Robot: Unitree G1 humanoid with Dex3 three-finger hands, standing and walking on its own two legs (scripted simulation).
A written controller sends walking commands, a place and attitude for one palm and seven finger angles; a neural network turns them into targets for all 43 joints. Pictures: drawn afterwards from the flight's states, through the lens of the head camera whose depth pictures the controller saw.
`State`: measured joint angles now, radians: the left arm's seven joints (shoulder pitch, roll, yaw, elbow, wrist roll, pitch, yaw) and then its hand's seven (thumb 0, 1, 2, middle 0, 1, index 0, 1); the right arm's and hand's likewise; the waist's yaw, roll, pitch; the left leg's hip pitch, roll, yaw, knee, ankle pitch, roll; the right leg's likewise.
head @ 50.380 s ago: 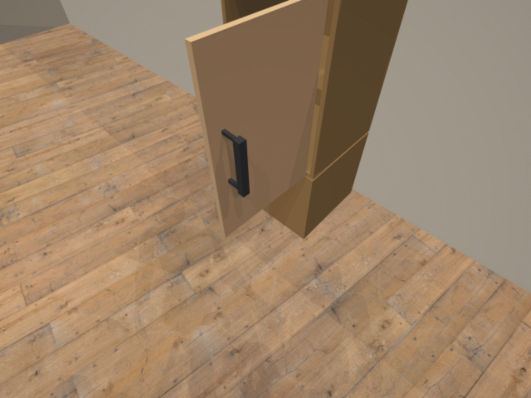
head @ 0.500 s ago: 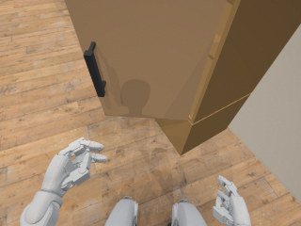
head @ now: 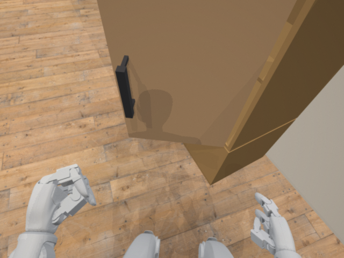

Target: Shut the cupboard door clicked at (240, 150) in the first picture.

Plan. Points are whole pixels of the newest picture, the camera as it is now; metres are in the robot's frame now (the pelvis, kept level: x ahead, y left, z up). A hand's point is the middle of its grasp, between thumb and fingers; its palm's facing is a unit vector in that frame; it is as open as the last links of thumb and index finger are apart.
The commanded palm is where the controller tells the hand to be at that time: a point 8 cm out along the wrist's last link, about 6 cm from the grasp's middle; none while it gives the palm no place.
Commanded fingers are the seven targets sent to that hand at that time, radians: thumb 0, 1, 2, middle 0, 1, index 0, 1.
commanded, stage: raise the hand and make a fist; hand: left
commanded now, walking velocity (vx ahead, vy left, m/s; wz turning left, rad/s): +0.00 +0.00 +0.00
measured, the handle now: (127, 89) +0.52 +0.18 +0.05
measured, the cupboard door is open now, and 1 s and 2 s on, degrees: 56 56 56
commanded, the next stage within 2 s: bring the fist close to the handle in 0.68 s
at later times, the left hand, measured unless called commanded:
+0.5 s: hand (105, 199) +0.23 +0.16 +0.05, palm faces -0.05 -1.00 -0.02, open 3.1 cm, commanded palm +0.20 +0.22 +0.06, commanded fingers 0.00 0.90 0.90 -1.30 -1.50 -1.30 -1.50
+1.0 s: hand (105, 183) +0.25 +0.16 +0.06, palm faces -0.01 -1.00 -0.04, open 3.1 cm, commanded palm +0.24 +0.21 +0.06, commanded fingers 0.00 0.90 0.90 -1.30 -1.50 -1.30 -1.50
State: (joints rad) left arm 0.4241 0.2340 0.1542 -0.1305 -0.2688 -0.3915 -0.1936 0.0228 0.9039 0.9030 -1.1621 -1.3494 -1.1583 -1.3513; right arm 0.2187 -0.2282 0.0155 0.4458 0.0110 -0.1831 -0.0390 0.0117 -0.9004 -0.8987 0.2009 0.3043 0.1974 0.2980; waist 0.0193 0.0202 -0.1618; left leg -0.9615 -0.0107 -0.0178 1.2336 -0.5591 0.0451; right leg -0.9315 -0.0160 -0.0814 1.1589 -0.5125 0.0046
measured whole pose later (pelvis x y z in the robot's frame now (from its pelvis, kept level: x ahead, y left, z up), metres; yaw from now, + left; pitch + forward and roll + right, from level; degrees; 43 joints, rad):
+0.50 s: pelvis +0.00 -0.02 +0.00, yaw +0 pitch +16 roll -2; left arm 0.39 0.25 0.14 -0.03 -0.29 -0.34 -0.28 0.02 0.90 0.90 -1.30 -1.50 -1.30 -1.50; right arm 0.28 -0.25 0.02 0.47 0.02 -0.15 -0.06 0.01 -0.90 -0.90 0.20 0.30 0.20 0.30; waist 0.00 0.03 -0.16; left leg -0.94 0.01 -0.02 1.21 -0.56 0.01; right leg -0.93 0.00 -0.08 1.17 -0.52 -0.03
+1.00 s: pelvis +0.00 -0.03 -0.01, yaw +0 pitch +17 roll -2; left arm 0.21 0.25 0.17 0.08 -0.30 -0.41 -0.28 0.02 0.90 0.90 -1.30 -1.50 -1.30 -1.50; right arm 0.23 -0.26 0.03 0.50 0.03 -0.16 -0.06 0.01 -0.90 -0.90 0.20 0.30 0.20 0.30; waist 0.01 0.03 -0.16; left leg -0.98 0.01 -0.04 1.26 -0.56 0.00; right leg -0.96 0.00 -0.10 1.21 -0.53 -0.04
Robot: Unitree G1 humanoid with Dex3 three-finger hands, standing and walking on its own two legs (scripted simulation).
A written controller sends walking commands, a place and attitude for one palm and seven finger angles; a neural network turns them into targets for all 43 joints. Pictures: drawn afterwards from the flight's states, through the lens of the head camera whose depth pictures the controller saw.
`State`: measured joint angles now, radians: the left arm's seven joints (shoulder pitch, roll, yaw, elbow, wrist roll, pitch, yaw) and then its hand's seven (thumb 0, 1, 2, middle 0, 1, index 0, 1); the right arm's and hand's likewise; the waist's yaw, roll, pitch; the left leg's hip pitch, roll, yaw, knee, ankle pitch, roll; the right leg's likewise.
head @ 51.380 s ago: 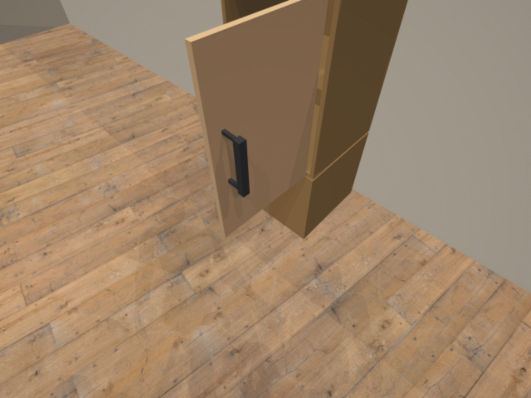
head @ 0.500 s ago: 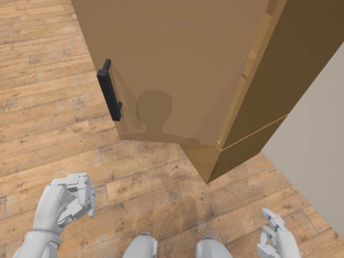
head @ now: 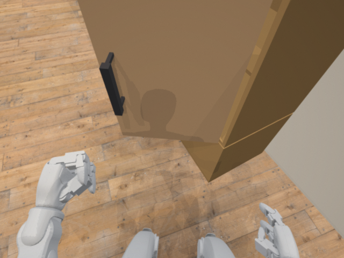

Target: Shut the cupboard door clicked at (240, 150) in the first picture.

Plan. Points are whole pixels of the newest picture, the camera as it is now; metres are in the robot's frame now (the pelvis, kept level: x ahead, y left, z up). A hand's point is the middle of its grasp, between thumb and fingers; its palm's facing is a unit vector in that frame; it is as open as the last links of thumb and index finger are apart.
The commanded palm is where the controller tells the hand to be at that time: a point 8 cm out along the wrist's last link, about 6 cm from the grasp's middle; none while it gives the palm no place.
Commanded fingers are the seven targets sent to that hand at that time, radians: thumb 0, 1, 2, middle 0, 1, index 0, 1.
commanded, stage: bring the fist close to the handle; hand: left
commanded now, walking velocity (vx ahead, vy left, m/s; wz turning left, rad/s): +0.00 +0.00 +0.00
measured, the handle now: (115, 86) +0.53 +0.20 +0.06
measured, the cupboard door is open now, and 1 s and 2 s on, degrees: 56 56 47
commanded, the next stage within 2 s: push the door shut along its arc in 1.18 s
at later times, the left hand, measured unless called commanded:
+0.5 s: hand (109, 138) +0.36 +0.17 +0.06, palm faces -0.04 -1.00 +0.00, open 3.1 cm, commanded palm +0.35 +0.23 +0.06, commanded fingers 0.00 0.90 0.90 -1.30 -1.50 -1.30 -1.50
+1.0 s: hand (119, 112) +0.43 +0.17 +0.07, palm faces -0.01 -1.00 -0.03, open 3.1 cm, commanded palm +0.40 +0.22 +0.06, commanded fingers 0.00 0.90 0.90 -1.30 -1.50 -1.30 -1.50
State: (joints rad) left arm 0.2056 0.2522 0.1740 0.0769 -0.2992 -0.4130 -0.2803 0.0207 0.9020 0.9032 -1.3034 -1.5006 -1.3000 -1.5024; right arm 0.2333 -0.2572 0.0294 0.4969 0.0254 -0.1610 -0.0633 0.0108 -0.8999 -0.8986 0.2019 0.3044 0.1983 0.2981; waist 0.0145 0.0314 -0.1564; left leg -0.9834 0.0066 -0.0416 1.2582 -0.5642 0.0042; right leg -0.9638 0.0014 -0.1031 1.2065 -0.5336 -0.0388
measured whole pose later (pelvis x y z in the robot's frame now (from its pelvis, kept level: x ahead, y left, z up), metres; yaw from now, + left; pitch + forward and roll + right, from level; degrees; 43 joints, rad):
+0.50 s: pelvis +0.01 +0.02 +0.01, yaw -1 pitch +18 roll -2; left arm -0.18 0.22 0.15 0.40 -0.21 -0.38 -0.18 0.02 0.90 0.90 -1.30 -1.50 -1.30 -1.50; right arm 0.27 -0.26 0.02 0.56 0.02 -0.10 -0.04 0.01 -0.90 -0.90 0.20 0.30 0.20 0.30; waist -0.03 0.02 -0.14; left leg -0.95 0.00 0.01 1.17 -0.53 0.03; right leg -0.94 -0.01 -0.05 1.13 -0.49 -0.01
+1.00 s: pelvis +0.00 +0.01 +0.01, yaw -2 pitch +20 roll -1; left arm -0.51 0.29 0.27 0.81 -0.17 -0.45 -0.18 0.02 0.90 0.90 -1.30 -1.50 -1.30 -1.50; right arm 0.33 -0.27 0.00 0.61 0.01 -0.03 -0.01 0.01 -0.90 -0.90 0.20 0.30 0.20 0.30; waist -0.07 0.03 -0.15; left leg -0.98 0.01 0.02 1.15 -0.52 0.02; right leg -1.00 0.01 -0.04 1.13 -0.48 -0.02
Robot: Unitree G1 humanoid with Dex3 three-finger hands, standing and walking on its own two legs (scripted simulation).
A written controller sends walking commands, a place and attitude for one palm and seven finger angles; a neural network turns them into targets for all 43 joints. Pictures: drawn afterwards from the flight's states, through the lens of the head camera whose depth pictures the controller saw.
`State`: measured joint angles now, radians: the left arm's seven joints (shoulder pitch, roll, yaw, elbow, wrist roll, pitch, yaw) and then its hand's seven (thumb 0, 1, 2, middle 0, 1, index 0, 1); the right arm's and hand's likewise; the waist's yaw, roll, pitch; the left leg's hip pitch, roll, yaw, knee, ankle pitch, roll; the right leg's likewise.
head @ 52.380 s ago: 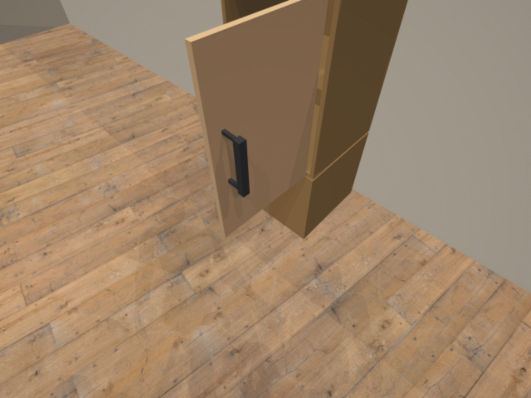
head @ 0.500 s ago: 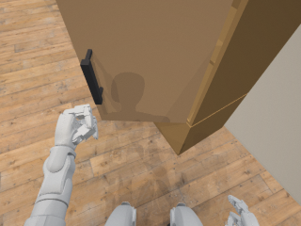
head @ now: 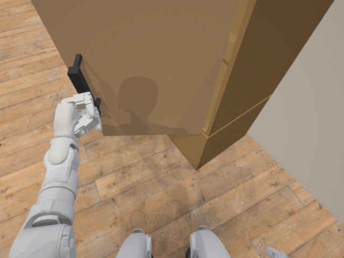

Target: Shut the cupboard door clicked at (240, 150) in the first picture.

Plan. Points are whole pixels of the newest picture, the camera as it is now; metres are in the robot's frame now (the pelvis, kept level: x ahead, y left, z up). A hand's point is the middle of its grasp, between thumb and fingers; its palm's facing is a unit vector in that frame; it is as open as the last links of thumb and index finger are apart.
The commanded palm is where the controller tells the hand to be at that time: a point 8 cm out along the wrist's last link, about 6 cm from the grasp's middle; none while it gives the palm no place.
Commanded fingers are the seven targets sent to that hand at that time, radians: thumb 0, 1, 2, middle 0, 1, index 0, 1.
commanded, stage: bring the fist close to the handle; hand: left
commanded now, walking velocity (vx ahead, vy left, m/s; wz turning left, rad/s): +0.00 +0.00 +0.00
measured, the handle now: (88, 89) +0.52 +0.21 +0.05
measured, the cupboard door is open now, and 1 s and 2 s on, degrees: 56 47 37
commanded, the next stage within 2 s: push the door shut along its arc in 0.18 s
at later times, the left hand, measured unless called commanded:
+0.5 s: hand (94, 113) +0.44 +0.18 +0.05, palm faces -0.02 -1.00 -0.02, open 3.2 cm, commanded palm +0.42 +0.23 +0.05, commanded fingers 0.00 0.90 0.90 -1.30 -1.50 -1.30 -1.50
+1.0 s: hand (100, 94) +0.49 +0.18 +0.05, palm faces -0.15 -0.99 -0.03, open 3.2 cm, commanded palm +0.50 +0.20 +0.05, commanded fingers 0.00 0.90 0.90 -1.30 -1.50 -1.30 -1.50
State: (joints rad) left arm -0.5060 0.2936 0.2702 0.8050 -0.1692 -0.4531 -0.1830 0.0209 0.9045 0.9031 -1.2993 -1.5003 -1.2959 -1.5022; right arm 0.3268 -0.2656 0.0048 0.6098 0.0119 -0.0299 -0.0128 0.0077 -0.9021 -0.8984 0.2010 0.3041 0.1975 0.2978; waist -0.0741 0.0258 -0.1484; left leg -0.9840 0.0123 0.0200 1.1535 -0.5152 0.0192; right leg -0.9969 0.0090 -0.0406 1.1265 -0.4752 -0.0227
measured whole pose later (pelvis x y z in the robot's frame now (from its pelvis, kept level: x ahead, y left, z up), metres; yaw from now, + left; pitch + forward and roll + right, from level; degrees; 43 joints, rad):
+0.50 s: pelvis +0.00 +0.00 -0.01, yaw +1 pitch +21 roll -1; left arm -0.66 0.35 0.30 0.97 -0.17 -0.47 -0.27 0.03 0.90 0.91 -1.30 -1.50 -1.30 -1.50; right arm 0.28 -0.27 0.02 0.61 0.02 -0.03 -0.03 0.01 -0.90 -0.90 0.20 0.30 0.20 0.30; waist -0.09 0.02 -0.13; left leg -1.03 0.01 0.00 1.18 -0.51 0.02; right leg -1.03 0.01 -0.06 1.14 -0.48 -0.03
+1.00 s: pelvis -0.01 +0.02 -0.02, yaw +0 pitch +25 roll -4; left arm -0.95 0.48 0.26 1.18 -0.14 -0.42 -0.34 0.02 0.91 0.92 -1.30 -1.50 -1.33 -1.50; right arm 0.36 -0.28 0.03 0.66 0.01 -0.03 -0.02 0.00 -0.90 -0.90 0.20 0.30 0.20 0.30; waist -0.16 0.04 -0.13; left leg -1.17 0.01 -0.02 1.26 -0.52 0.04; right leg -1.15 0.00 -0.08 1.18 -0.47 -0.01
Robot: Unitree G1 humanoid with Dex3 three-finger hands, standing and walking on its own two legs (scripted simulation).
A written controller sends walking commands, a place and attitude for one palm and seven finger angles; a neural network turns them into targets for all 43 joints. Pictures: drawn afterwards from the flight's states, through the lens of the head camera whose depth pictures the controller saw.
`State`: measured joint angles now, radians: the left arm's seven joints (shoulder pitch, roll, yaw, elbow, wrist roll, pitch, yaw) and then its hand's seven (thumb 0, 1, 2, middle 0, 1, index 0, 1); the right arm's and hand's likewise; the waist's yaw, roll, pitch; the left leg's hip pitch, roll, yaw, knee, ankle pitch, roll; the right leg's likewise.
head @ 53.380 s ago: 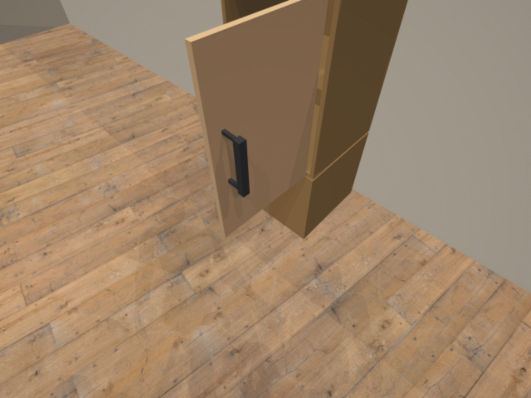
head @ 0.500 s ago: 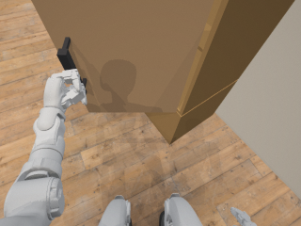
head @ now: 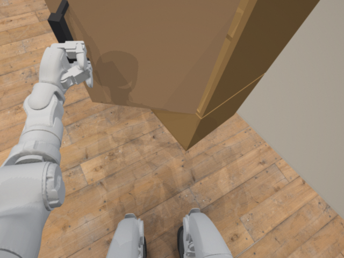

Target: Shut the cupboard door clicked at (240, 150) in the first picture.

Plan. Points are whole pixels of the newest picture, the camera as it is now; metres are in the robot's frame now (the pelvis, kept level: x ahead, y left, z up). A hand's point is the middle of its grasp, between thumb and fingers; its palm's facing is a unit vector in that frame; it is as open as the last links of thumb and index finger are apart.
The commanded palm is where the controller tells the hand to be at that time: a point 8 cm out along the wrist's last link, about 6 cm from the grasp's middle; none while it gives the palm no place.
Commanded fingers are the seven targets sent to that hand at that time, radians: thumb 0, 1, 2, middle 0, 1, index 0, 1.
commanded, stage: push the door shut along its arc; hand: left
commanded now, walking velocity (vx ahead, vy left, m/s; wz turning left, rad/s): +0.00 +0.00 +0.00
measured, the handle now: (74, 45) +0.59 +0.20 +0.07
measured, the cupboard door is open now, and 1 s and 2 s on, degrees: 47 37 32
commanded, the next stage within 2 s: pull the fist back off the door in 1.02 s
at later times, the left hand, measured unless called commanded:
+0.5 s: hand (112, 46) +0.58 +0.11 +0.07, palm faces -0.28 -0.96 -0.01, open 3.1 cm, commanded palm +0.58 +0.15 +0.07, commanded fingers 0.00 0.90 0.90 -1.30 -1.50 -1.30 -1.50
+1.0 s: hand (115, 37) +0.60 +0.10 +0.08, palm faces -0.37 -0.93 +0.00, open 3.3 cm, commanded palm +0.63 +0.10 +0.07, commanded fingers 0.00 0.90 0.90 -1.30 -1.50 -1.30 -1.50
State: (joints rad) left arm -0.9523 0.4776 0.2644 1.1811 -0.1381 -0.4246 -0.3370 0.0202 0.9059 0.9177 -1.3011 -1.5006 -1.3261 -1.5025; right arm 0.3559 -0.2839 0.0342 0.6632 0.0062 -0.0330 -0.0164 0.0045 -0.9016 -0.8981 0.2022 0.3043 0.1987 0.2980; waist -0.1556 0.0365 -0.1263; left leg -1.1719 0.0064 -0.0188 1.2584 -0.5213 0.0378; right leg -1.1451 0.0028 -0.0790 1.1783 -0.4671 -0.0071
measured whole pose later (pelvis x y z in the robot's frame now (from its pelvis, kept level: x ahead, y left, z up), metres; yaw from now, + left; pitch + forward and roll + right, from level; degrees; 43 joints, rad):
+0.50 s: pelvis +0.01 +0.00 -0.01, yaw -2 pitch +30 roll -5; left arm -1.20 0.62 0.32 1.29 -0.04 -0.30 -0.40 0.02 0.90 0.90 -1.30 -1.50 -1.30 -1.50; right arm 0.38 -0.28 0.07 0.64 -0.01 -0.02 -0.01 0.00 -0.90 -0.90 0.20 0.30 0.20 0.30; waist -0.26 0.05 -0.11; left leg -1.29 0.04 -0.02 1.32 -0.56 0.03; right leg -1.26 0.04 -0.08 1.22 -0.48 -0.01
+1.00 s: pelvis +0.01 -0.01 -0.02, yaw -2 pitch +32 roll -6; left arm -1.36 0.68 0.24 1.33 -0.03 -0.20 -0.49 0.04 0.92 0.96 -1.30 -1.50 -1.30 -1.50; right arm 0.37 -0.28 0.06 0.67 -0.02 -0.08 -0.03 0.00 -0.90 -0.90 0.20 0.30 0.20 0.30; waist -0.28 0.05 -0.11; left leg -1.35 0.04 -0.05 1.36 -0.57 0.02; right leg -1.31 0.04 -0.10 1.25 -0.50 -0.02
